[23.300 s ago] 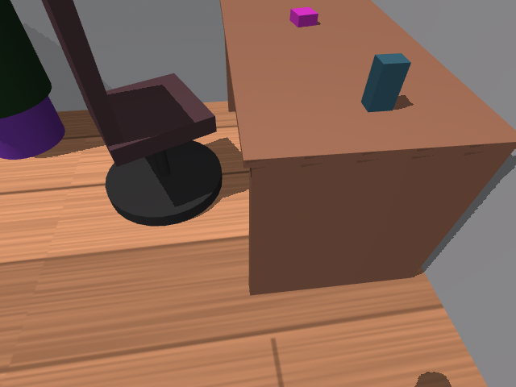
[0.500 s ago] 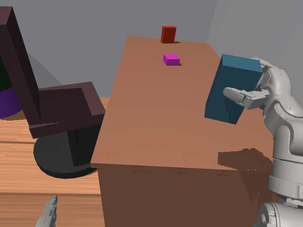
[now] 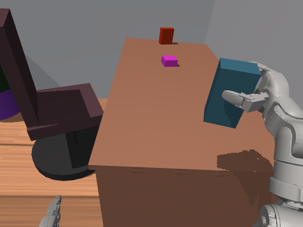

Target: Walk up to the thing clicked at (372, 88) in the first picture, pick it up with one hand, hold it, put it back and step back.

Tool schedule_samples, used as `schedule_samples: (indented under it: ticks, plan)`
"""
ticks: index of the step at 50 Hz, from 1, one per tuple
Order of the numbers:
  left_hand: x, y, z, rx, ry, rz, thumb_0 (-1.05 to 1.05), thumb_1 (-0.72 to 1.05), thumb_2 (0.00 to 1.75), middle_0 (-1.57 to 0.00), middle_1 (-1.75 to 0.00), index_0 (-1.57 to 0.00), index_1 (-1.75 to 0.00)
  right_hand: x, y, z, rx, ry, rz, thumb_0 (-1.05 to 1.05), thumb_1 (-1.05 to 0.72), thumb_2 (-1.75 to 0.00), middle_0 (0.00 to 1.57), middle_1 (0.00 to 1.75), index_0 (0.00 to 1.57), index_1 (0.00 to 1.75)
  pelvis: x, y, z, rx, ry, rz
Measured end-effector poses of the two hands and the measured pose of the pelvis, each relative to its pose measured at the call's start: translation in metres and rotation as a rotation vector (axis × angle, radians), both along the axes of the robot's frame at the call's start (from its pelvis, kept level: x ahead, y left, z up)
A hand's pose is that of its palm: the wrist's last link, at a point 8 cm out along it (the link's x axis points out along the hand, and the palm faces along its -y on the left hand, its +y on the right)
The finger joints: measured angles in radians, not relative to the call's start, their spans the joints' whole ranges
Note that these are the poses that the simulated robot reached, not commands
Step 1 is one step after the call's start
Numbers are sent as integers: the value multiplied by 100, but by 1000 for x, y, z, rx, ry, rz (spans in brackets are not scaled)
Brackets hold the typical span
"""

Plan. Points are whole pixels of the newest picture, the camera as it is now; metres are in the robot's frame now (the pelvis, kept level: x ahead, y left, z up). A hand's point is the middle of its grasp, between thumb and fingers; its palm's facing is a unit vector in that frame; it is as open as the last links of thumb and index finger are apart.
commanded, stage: hold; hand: right
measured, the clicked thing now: (228, 94) +0.35 -0.16 +0.27
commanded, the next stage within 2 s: crouch in 1.74 s
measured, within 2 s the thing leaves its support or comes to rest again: neither
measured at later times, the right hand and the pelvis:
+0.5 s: hand (242, 88) +0.34 -0.18 +0.29, palm faces +0.13 +0.99 +0.01, open 9.8 cm; pelvis +0.00 +0.00 +0.00, yaw +0 degrees
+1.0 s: hand (244, 86) +0.33 -0.18 +0.30, palm faces +0.16 +0.99 +0.00, open 9.8 cm; pelvis -0.01 +0.01 +0.00, yaw +0 degrees
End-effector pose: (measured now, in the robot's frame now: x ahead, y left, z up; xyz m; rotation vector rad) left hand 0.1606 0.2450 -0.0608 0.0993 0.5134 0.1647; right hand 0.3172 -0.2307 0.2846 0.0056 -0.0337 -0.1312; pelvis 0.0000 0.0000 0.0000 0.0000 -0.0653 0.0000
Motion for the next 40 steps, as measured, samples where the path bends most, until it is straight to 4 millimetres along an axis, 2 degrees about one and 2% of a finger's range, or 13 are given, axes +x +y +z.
schedule_samples:
  ticks: [8,15,25,33,40]
  plan:
    - [-4,9,-1,7,-4,34,-1,-55,6,-4,-4,-3,-4,-4,-3,3,-8,-37,-13,0,50,-105,83,119,84,119,1,-1,0,0,-2,2]
    - [0,3,0,0,-3,9,-1,-55,6,-4,-4,-3,-4,-7,1,10,-14,-55,0,0,50,-105,83,119,84,119,-1,1,0,1,-9,2]
    - [-1,8,1,-3,-19,15,-1,-55,6,-4,-4,-3,-4,-9,3,3,5,-13,5,0,50,-106,83,119,84,119,-1,3,0,-1,-9,-2]
    - [-4,15,1,14,-15,23,-1,-55,7,-4,-4,-3,-4,-8,6,14,-22,-51,-11,0,50,-106,83,119,84,119,-4,5,0,-1,-12,-3]
    - [-5,14,0,-5,-24,28,-1,-55,6,-4,-4,-3,-4,-7,13,4,-3,-2,27,0,50,-106,83,119,84,119,-5,5,0,-1,-12,2]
